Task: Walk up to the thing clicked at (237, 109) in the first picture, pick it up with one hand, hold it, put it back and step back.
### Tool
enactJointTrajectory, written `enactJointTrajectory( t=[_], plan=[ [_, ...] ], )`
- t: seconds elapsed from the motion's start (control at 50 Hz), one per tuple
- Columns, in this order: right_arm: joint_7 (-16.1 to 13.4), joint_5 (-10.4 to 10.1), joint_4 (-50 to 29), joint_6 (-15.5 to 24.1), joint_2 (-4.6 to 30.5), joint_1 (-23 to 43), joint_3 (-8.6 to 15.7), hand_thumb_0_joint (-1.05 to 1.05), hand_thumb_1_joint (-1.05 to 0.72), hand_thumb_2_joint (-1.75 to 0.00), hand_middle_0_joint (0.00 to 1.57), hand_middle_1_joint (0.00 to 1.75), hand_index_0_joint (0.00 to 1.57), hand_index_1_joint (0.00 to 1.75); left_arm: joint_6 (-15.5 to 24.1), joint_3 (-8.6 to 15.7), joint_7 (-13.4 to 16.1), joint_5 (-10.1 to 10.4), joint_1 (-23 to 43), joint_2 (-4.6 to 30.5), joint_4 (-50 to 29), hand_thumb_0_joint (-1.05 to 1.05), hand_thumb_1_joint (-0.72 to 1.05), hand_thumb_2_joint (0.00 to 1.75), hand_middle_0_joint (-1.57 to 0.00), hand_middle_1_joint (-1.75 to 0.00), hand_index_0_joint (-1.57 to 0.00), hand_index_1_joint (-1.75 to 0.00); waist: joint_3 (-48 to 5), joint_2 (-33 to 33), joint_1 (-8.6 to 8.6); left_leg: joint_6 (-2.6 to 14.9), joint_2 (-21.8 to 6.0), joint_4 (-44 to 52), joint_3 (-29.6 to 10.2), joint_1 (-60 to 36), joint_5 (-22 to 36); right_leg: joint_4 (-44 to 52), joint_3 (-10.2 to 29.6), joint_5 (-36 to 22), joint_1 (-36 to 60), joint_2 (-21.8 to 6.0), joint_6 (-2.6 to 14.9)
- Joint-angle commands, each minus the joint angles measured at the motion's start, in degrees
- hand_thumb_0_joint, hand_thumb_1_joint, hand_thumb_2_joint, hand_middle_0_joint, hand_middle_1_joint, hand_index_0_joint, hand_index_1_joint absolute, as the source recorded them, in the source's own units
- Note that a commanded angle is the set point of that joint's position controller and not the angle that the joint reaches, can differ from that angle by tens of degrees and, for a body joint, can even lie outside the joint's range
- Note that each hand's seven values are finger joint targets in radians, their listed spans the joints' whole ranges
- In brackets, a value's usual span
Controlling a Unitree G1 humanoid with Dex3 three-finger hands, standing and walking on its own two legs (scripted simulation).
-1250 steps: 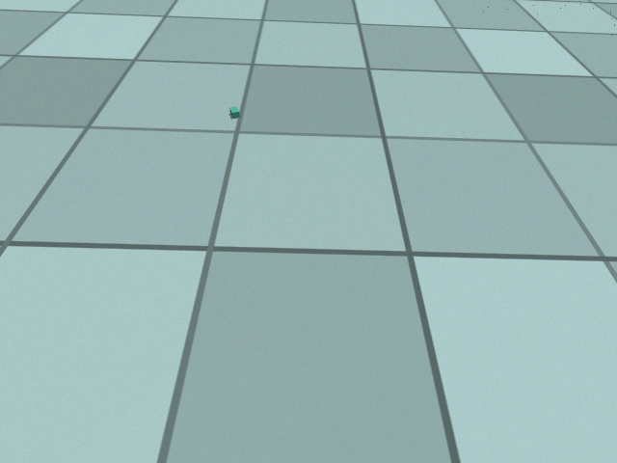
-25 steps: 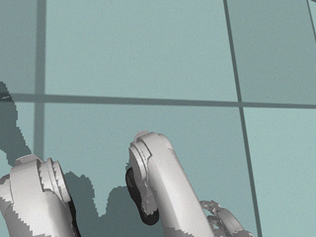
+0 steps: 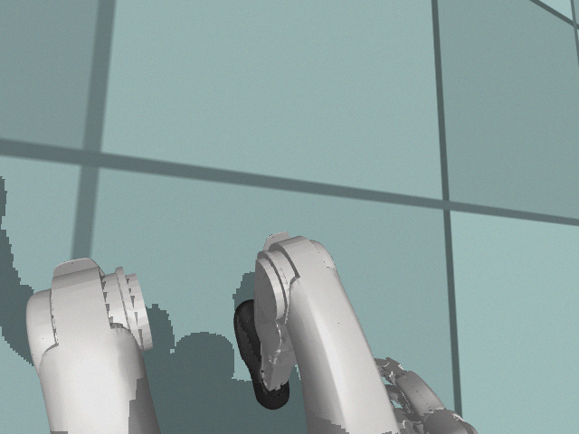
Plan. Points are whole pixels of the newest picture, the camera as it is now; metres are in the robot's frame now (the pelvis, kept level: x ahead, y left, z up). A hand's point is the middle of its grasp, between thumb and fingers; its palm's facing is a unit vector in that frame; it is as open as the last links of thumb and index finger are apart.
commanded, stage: rest palm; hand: left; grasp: from above
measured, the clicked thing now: out of the picture +0.46 +0.38 -0.30
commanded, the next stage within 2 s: close in 1.68 s
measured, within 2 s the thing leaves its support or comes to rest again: neither
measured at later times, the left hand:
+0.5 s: hand out of the picture +0.45 +0.36 -0.24, palm faces -0.43 -0.15 -0.89, open 13.4 cm
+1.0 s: hand out of the picture +0.44 +0.36 -0.25, palm faces -0.41 -0.17 -0.90, open 13.7 cm
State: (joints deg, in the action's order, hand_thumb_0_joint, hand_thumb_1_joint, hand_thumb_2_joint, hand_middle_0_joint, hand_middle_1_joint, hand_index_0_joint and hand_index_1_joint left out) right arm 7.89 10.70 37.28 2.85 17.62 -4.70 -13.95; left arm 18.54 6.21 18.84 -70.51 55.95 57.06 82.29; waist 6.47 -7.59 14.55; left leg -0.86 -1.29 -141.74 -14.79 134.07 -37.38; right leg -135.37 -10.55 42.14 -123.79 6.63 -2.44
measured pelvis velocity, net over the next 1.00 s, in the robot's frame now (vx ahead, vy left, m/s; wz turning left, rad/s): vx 0.00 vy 0.00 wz -0.06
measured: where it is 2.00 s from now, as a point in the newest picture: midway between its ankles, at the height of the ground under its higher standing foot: (199, 389)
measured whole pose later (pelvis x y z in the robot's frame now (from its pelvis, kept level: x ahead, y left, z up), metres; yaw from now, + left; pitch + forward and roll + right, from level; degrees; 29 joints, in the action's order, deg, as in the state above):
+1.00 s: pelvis +0.00 +0.00 -0.01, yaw -3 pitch +25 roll -15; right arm 11.3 14.4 36.1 10.7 19.1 -1.7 -19.7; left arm 14.0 6.5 32.3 -70.8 57.9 63.2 95.5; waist 10.1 -11.1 18.9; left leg -0.7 -2.7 -145.4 -18.0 134.0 -38.6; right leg -136.4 -12.7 40.7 -124.0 8.9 -3.5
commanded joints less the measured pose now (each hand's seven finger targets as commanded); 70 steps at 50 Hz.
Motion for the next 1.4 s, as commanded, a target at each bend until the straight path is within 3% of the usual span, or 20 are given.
enactJointTrajectory(
  t=[0.0,0.06,0.16,0.2,0.26,0.3,0.34,0.36,0.42,0.44,0.46,0.54,0.6,0.68,0.9,1.14,1.18,1.2,1.32,1.38],
  plan=[
    [0.02,0.97,1.29,-0.11,16.90,-9.89,4.40,0.00,-0.88,-0.90,0.20,0.30,0.20,0.30,1.21,4.08,9.58,-3.60,19.34,17.23,-4.49,0.00,-0.47,0.93,-0.18,-0.79,-0.15,-0.83,-40.01,35.43,2.73,0.79,-2.79,13.94,4.79,-39.15,14.19,10.61,-5.67,-17.75,10.03,0.92,4.22],
    [0.58,1.71,1.75,0.80,17.19,-9.82,4.28,0.00,-0.88,-0.90,0.20,0.30,0.20,0.30,-0.69,3.48,13.62,-5.75,19.74,16.72,0.19,0.00,-0.46,0.93,-0.20,-0.77,-0.16,-0.81,-37.40,34.51,3.99,0.92,-2.99,12.94,5.23,-37.15,13.73,10.52,-5.78,-18.25,8.84,0.97,4.11],
    [1.33,2.20,1.21,3.26,18.02,-8.91,3.73,0.00,-0.88,-0.89,0.20,0.30,0.20,0.30,-4.90,1.51,16.90,-5.29,21.17,15.65,6.00,0.00,-0.41,0.88,-0.20,-0.81,-0.18,-0.83,-34.55,33.23,5.92,0.92,-3.15,12.91,4.86,-33.86,9.66,10.67,-5.94,-16.78,8.27,1.20,3.90],
    [1.48,1.96,0.60,4.45,18.13,-8.71,3.66,0.00,-0.88,-0.89,0.20,0.30,0.20,0.30,-6.45,0.09,16.78,-3.95,20.50,14.66,9.43,0.00,-0.39,0.86,-0.19,-0.84,-0.18,-0.85,-32.23,29.91,6.73,1.19,-3.14,12.76,4.65,-30.41,6.07,11.14,-5.89,-14.55,7.50,1.36,3.80],
    [1.51,1.91,-0.14,5.84,18.75,-8.53,2.69,0.00,-0.88,-0.89,0.20,0.30,0.20,0.30,-7.75,-0.37,15.49,-2.20,21.43,16.85,8.76,0.00,-0.37,0.83,-0.20,-0.86,-0.20,-0.86,-32.98,29.93,6.66,1.45,-3.19,12.37,4.59,-29.69,4.51,11.75,-5.52,-13.49,9.03,1.38,3.61],
    [1.42,1.82,-1.04,6.61,19.03,-8.38,2.46,0.00,-0.89,-0.90,0.20,0.30,0.20,0.30,-8.39,1.07,14.73,-1.04,19.06,18.79,10.23,0.00,-0.36,0.82,-0.21,-0.87,-0.21,-0.86,-32.66,28.53,6.36,1.70,-3.21,12.20,4.61,-29.23,3.81,12.08,-5.22,-12.83,10.51,1.46,3.51],
    [1.45,1.88,-1.25,7.11,18.51,-8.25,1.53,0.00,-0.89,-0.90,0.20,0.30,0.20,0.30,-8.22,0.66,13.97,0.22,18.98,18.73,8.68,0.00,-0.36,0.82,-0.20,-0.86,-0.21,-0.85,-34.67,29.23,5.99,1.83,-3.18,11.18,4.94,-29.24,5.80,11.93,-5.08,-14.55,12.72,1.63,3.33],
    [1.33,1.97,-0.38,7.05,18.99,-8.94,1.43,0.00,-0.89,-0.90,0.20,0.30,0.20,0.30,-8.25,2.92,13.96,0.43,17.20,21.87,9.61,0.00,-0.38,0.83,-0.20,-0.87,-0.20,-0.86,-34.62,28.62,5.74,2.00,-3.33,10.84,5.01,-28.49,5.95,11.96,-4.77,-14.71,13.92,1.85,3.35],
    [1.37,2.05,-0.74,7.27,18.80,-9.72,1.03,0.00,-0.89,-0.90,0.20,0.30,0.20,0.30,-7.72,3.86,12.79,0.90,16.05,22.62,7.37,0.00,-0.39,0.84,-0.21,-0.84,-0.20,-0.85,-35.05,29.63,5.58,1.81,-3.36,10.40,4.96,-30.04,8.69,11.33,-5.05,-16.66,14.75,1.78,3.31],
    [1.57,2.06,-1.86,7.51,18.15,-8.22,0.28,0.00,-0.89,-0.90,0.20,0.30,0.20,0.30,-6.98,1.06,12.33,1.73,18.07,19.92,4.55,0.00,-0.39,0.84,-0.21,-0.84,-0.20,-0.84,-35.47,30.59,5.61,1.72,-3.37,10.15,5.01,-29.60,9.44,11.58,-5.21,-17.37,14.86,1.87,3.39],
    [1.47,2.19,-0.41,7.33,19.31,-9.24,0.56,0.00,-0.89,-0.90,0.20,0.30,0.20,0.30,-6.98,5.04,12.79,1.84,15.34,24.52,6.69,0.00,-0.40,0.85,-0.20,-0.84,-0.19,-0.84,-35.74,29.31,5.55,1.88,-3.62,10.02,4.67,-29.61,9.38,11.73,-5.34,-17.52,16.32,2.05,3.24],
    [1.67,2.73,-0.54,7.06,19.16,-9.51,0.11,0.00,-0.89,-0.90,0.20,0.30,0.20,0.30,-5.79,5.29,12.66,2.13,12.65,23.73,5.75,0.00,-0.40,0.85,-0.21,-0.81,-0.20,-0.83,-36.05,29.05,5.09,1.96,-3.83,9.16,4.73,-29.43,12.26,11.99,-5.33,-20.24,18.84,2.41,2.86],
    [2.29,2.86,0.11,7.21,18.62,-9.76,-0.39,0.00,-0.89,-0.90,0.20,0.30,0.20,0.30,-5.01,3.08,12.11,2.89,13.60,21.13,3.35,0.00,-0.42,0.87,-0.19,-0.84,-0.17,-0.85,-36.04,29.90,5.27,1.95,-3.97,9.04,4.55,-30.55,14.43,11.86,-5.43,-22.24,19.31,2.53,2.76],
    [2.58,3.25,0.03,6.92,19.46,-9.61,-0.32,0.00,-0.89,-0.90,0.20,0.30,0.20,0.30,-4.41,4.01,12.75,2.95,11.82,21.90,4.62,0.00,-0.43,0.88,-0.18,-0.84,-0.16,-0.85,-35.49,28.50,5.30,2.06,-4.14,9.11,3.93,-29.74,12.83,12.36,-6.05,-20.83,19.83,2.81,2.68],
    [2.94,2.92,-0.24,7.66,20.13,-6.76,-0.17,0.00,-0.89,-0.90,0.20,0.30,0.20,0.30,-4.02,1.27,15.45,0.83,15.36,19.73,6.91,0.00,-0.42,0.87,-0.18,-0.86,-0.17,-0.87,-30.47,29.61,6.75,1.03,-4.46,10.78,2.56,-29.80,7.93,11.08,-7.42,-16.45,13.98,2.61,3.40],
    [3.23,3.41,-0.09,8.78,20.63,-7.02,-0.76,0.00,-0.89,-0.90,0.20,0.30,0.20,0.30,-5.24,0.12,16.77,-0.56,15.49,20.03,9.58,0.00,-0.37,0.84,-0.20,-0.87,-0.20,-0.87,-29.45,31.91,7.67,0.55,-4.56,10.92,2.05,-31.97,8.80,10.22,-7.57,-17.03,13.02,2.49,3.34],
    [3.22,3.04,-0.81,9.23,20.57,-6.25,-0.83,0.00,-0.89,-0.90,0.20,0.30,0.20,0.30,-4.94,-0.29,16.96,0.31,18.55,20.01,5.82,0.00,-0.37,0.83,-0.21,-0.86,-0.20,-0.86,-31.14,32.58,7.34,0.46,-4.54,10.85,2.21,-32.53,10.45,10.31,-7.41,-18.54,13.83,2.45,3.34],
    [3.19,3.18,-0.62,9.18,20.72,-5.91,-0.95,0.00,-0.89,-0.90,0.20,0.30,0.20,0.30,-5.16,1.01,17.26,0.74,16.49,20.99,8.70,0.00,-0.37,0.83,-0.20,-0.87,-0.20,-0.87,-31.30,32.00,7.17,0.51,-4.78,11.02,2.07,-32.65,9.99,10.80,-7.59,-18.28,14.49,2.56,3.28],
    [3.17,3.49,-0.64,9.22,21.04,-6.90,-1.42,0.00,-0.89,-0.90,0.20,0.30,0.20,0.30,-5.38,1.44,16.69,0.58,14.45,22.57,10.31,0.00,-0.34,0.82,-0.22,-0.85,-0.22,-0.85,-29.82,30.04,7.44,1.04,-4.66,10.32,2.66,-29.64,8.37,11.62,-7.29,-17.32,15.74,2.73,3.00],
    [3.41,3.65,-0.89,9.55,20.68,-6.64,-1.48,0.00,-0.90,-0.90,0.20,0.30,0.20,0.30,-5.47,0.61,16.60,1.03,15.39,21.41,7.66,0.00,-0.33,0.81,-0.23,-0.85,-0.23,-0.85,-30.70,32.74,6.94,0.71,-4.63,10.54,2.81,-31.58,9.93,11.09,-7.19,-18.59,15.80,2.63,3.22]
  ],
)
